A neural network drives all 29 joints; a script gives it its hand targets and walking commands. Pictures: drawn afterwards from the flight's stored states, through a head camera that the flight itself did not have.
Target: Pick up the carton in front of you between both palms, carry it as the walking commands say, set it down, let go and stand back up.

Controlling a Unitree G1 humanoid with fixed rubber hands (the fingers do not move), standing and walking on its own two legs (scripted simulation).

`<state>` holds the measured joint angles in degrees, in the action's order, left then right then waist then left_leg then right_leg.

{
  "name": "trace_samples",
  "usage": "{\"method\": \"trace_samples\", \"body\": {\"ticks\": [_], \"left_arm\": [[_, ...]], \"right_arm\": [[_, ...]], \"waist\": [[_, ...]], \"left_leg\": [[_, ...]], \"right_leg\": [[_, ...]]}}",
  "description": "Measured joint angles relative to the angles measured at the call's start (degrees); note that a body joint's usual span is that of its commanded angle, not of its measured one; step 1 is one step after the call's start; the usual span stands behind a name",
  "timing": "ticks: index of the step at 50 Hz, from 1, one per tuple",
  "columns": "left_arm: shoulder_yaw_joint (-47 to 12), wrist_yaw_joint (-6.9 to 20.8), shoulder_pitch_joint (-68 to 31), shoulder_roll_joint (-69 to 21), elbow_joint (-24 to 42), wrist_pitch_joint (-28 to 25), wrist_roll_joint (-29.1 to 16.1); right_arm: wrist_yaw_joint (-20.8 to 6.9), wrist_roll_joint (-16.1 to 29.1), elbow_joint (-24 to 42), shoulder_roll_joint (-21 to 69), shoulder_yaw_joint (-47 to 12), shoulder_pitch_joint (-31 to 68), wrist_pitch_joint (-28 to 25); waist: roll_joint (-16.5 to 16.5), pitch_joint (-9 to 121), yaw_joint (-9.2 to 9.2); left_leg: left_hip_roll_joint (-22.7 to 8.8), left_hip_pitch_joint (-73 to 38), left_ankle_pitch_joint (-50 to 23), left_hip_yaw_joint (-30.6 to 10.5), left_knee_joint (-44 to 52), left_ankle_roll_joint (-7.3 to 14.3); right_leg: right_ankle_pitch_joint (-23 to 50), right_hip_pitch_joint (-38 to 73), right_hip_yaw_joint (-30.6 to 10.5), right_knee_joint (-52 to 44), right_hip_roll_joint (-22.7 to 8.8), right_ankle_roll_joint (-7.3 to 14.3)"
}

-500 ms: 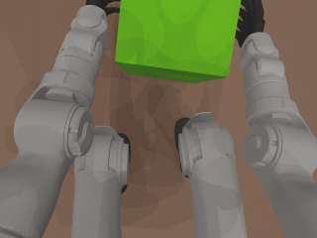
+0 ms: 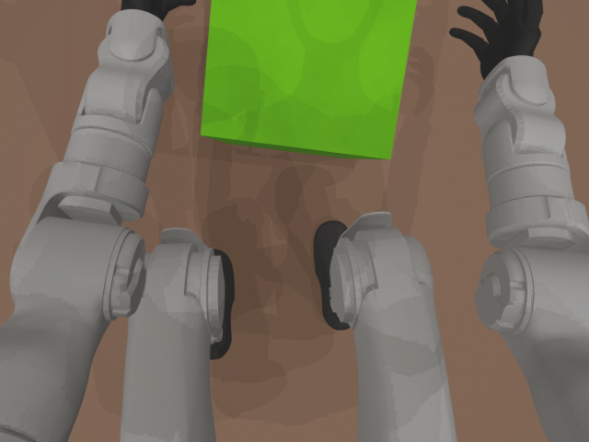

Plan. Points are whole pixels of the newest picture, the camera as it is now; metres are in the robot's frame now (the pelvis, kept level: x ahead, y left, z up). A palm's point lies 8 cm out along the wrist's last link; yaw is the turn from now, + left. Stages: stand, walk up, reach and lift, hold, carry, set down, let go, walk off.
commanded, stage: set down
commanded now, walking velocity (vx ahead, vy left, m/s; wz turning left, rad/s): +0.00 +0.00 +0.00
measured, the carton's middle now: (300, 77) +0.50 -0.07 -0.27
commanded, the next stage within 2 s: let go in 0.82 s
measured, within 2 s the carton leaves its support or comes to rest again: neither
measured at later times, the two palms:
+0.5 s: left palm out of the picture +0.56 +0.10 +0.02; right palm out of the picture +0.48 -0.29 +0.02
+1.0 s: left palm out of the picture +0.53 +0.12 +0.16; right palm out of the picture +0.46 -0.28 +0.16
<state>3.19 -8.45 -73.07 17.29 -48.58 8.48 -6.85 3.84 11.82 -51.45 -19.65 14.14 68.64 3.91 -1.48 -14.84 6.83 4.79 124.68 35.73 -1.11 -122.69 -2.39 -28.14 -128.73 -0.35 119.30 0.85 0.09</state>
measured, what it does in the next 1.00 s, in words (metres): rises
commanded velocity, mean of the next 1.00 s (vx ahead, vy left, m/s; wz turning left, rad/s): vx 0.00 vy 0.00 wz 0.00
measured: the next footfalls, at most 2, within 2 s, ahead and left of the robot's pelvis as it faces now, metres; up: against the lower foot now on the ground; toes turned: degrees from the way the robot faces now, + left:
none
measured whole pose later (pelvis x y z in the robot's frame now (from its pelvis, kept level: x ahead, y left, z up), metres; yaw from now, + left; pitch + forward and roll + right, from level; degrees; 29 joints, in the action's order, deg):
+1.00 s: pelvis +0.05 +0.00 +0.26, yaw -1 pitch +43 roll +1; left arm 12.8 -5.6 -50.3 8.2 -43.2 9.1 5.4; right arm -5.0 -1.8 -43.1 -13.9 20.0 45.4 5.8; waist -2.0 6.3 5.0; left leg 3.7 84.5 22.5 -3.4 -64.2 -1.6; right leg -17.4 -87.9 -1.9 62.6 1.5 0.3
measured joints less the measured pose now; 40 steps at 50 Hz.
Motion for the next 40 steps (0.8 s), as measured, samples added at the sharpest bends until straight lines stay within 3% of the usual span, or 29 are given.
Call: {"method": "trace_samples", "body": {"ticks": [11, 25, 40], "left_arm": [[6.73, 1.86, 1.73, -2.18, -6.63, 0.19, 4.52], [5.55, 1.86, 9.28, -3.74, 3.24, 3.14, 5.82], [8.25, 3.80, 14.15, -5.73, 2.28, 1.88, 8.11]], "right_arm": [[-1.20, -4.97, 0.52, 2.85, 2.61, -4.78, 2.15], [-3.86, -6.27, 7.45, 3.49, 5.56, -11.32, 4.62], [-6.58, -9.29, 6.57, 4.73, 7.12, -15.35, 3.49]], "waist": [[-1.09, 12.28, 0.10], [-0.64, 17.41, -0.18], [-1.12, 20.72, -0.76]], "left_leg": [[-0.58, -5.01, -1.52, 0.30, 12.18, 0.68], [-0.29, -13.09, -4.01, -0.84, 25.61, 0.85], [-0.79, -28.61, -9.41, -1.37, 45.47, 1.22]], "right_leg": [[1.11, 4.92, -1.08, -11.66, 0.89, -0.47], [2.74, 13.69, -1.02, -25.00, 0.76, -0.54], [7.52, 29.38, -1.75, -44.41, 0.91, -0.52]]}}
